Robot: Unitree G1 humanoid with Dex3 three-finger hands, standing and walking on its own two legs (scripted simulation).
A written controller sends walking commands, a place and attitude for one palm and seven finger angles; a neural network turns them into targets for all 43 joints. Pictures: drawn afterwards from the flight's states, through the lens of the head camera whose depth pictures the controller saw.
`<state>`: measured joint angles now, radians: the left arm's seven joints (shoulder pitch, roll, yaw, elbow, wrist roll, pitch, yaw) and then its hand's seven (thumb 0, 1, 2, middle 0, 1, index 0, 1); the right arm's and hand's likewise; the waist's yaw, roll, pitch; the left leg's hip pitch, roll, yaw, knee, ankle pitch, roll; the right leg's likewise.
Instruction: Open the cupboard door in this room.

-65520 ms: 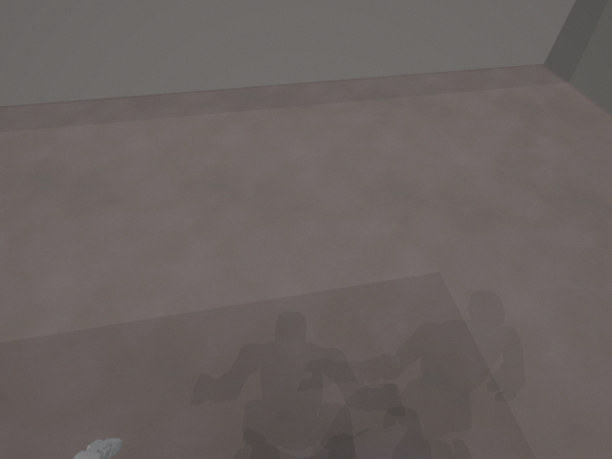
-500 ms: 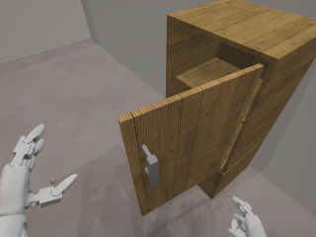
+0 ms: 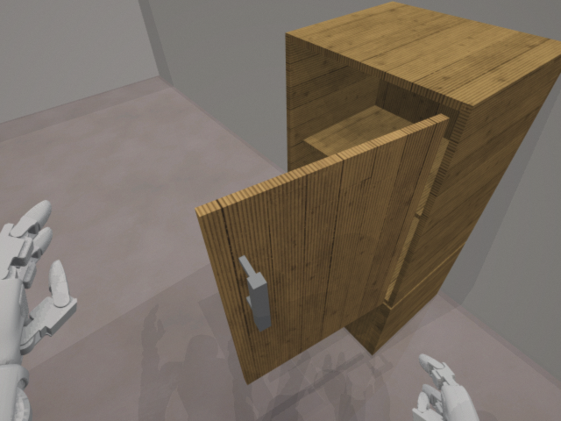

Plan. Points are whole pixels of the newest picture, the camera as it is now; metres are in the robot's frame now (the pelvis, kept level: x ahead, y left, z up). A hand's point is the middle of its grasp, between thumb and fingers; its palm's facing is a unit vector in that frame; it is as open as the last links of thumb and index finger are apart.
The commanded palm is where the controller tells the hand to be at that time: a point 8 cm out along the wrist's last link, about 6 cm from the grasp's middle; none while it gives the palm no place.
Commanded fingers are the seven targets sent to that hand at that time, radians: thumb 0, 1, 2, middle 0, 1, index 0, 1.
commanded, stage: draw the hand back to the body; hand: left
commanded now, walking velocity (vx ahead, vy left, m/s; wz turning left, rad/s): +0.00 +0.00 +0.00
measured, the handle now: (253, 293) +0.30 +0.09 +0.02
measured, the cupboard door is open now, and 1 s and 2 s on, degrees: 82 82 82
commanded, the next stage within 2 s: step back with the hand held close in 0.10 s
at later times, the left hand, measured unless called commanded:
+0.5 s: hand (69, 308) +0.18 +0.25 +0.16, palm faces +0.36 -0.78 -0.51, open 7.4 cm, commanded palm +0.11 +0.30 +0.17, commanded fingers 0.00 0.90 0.90 -0.20 -0.30 -0.20 -0.30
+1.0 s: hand (12, 377) +0.11 +0.26 +0.16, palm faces +0.42 -0.75 -0.50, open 7.4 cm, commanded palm +0.04 +0.31 +0.17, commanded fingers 0.00 0.90 0.90 -0.20 -0.30 -0.20 -0.30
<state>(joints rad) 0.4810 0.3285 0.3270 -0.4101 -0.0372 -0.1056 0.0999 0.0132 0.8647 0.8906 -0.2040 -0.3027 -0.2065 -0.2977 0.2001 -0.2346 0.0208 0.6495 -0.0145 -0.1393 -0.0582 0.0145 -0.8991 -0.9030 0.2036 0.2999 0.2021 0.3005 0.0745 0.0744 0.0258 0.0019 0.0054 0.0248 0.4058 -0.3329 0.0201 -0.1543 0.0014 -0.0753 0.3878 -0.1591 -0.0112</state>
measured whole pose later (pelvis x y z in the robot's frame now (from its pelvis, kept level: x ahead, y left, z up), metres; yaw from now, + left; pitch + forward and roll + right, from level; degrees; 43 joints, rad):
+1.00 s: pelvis -0.10 +0.01 -0.02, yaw +0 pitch -1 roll -1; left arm 0.53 0.41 0.44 -0.53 0.02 -0.24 0.16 0.01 0.88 0.90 -0.21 -0.30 -0.21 -0.30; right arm 0.25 -0.22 0.00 0.57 -0.01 -0.08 -0.09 0.01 -0.90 -0.90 0.21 0.30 0.20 0.30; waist -0.03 0.00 0.03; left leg -0.37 -0.02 0.03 0.68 -0.30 0.05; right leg -0.48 0.00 -0.01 0.70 -0.21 0.02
